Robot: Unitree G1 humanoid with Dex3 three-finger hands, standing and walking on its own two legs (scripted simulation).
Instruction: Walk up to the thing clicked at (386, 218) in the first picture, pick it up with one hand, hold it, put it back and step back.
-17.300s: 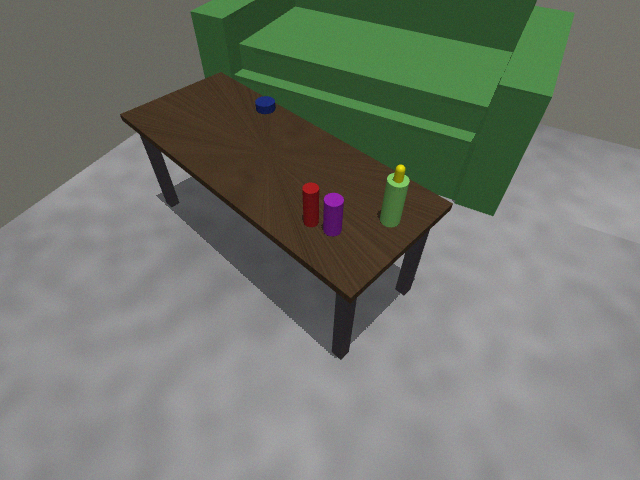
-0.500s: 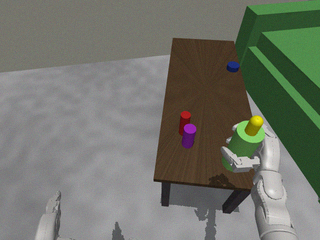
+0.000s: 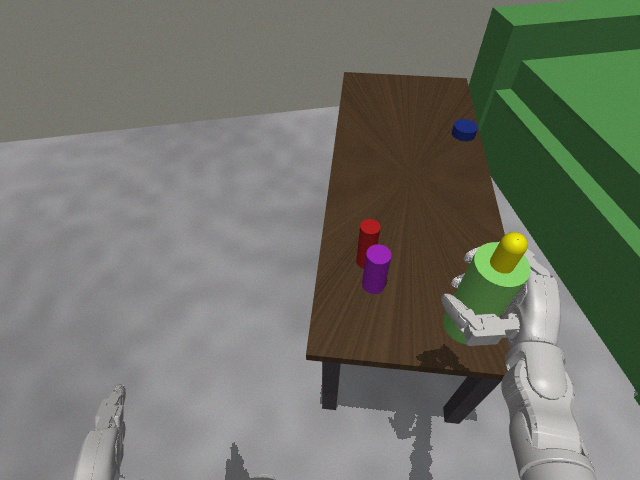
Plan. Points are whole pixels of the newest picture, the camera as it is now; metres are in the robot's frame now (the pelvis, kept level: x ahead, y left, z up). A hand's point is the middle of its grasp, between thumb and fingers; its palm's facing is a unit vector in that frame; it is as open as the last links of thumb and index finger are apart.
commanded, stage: hold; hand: right
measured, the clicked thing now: (486, 288) +0.32 -0.17 +0.08
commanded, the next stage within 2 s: crouch in 1.18 s
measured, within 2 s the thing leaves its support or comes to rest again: neither
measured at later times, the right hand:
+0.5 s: hand (474, 297) +0.33 -0.16 +0.06, palm faces +0.17 +0.99 +0.02, open 8.5 cm
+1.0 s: hand (478, 298) +0.33 -0.17 +0.06, palm faces +0.17 +0.99 +0.01, open 8.5 cm
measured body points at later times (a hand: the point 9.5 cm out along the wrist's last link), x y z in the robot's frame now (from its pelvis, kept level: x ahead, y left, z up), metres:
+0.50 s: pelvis +0.00 +0.00 +0.00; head +0.02 -0.01 +0.45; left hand +0.15 +0.27 -0.04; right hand +0.31 -0.22 +0.06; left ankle +0.03 +0.13 -0.70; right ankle +0.02 -0.12 -0.70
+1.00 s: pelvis +0.00 +0.00 +0.00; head +0.02 -0.01 +0.45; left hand +0.15 +0.26 -0.05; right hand +0.31 -0.22 +0.06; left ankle +0.03 +0.13 -0.70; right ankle +0.02 -0.12 -0.70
